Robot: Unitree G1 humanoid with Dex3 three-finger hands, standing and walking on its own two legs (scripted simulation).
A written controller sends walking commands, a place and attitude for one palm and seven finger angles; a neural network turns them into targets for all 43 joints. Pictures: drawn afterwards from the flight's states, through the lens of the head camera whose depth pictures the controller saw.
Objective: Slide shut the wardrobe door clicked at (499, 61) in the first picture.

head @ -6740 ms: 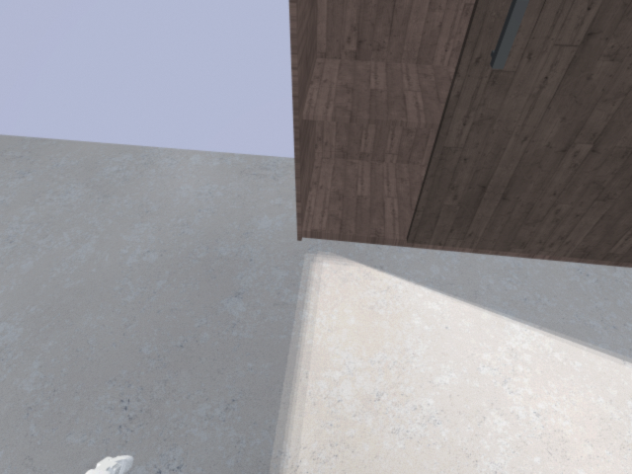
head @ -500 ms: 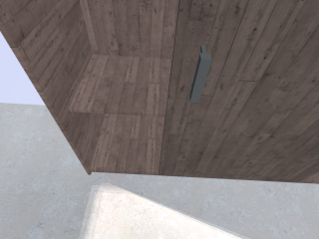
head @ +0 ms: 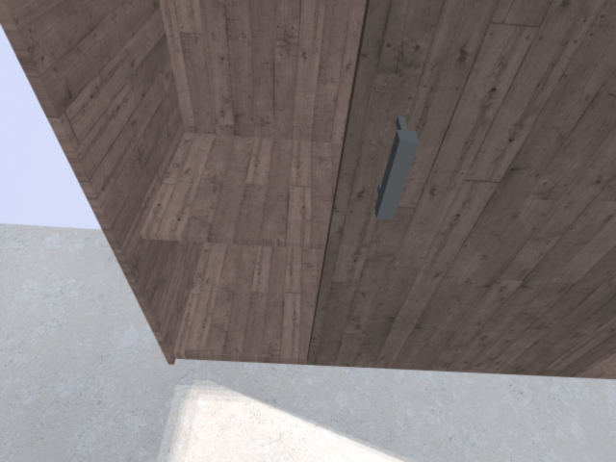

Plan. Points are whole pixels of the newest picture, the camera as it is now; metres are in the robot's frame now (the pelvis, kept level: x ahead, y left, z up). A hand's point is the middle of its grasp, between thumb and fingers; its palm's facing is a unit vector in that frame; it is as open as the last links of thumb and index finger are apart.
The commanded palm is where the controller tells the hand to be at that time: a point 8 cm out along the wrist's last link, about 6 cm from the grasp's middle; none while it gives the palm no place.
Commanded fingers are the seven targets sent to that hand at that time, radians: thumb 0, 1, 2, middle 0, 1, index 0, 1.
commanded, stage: come to a stop and stand still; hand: right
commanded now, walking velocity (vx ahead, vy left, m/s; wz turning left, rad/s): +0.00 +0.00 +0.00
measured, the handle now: (392, 169) +0.52 -0.09 +0.12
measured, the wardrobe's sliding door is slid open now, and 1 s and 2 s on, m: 0.44 0.44 0.44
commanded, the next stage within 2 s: look again from close up in 0.06 s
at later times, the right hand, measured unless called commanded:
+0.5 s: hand out of the picture -0.02 -0.17 -0.17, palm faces +0.03 +0.98 -0.20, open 7.4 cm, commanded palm none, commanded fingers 0.00 -0.90 -0.90 0.20 0.30 0.20 0.30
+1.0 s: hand out of the picture -0.01 -0.18 -0.17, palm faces +0.03 +0.98 -0.19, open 7.4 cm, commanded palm none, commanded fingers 0.00 -0.90 -0.90 0.20 0.30 0.20 0.30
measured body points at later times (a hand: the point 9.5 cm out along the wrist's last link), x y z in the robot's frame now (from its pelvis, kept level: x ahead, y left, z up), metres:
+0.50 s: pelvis -0.01 +0.00 +0.00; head +0.00 +0.01 +0.45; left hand -0.01 +0.21 -0.16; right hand -0.02 -0.22 -0.15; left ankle -0.04 +0.08 -0.74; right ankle -0.03 -0.15 -0.74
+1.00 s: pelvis -0.01 -0.02 +0.00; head +0.00 -0.01 +0.45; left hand -0.02 +0.20 -0.16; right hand -0.01 -0.24 -0.15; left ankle -0.04 +0.08 -0.74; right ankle -0.03 -0.15 -0.74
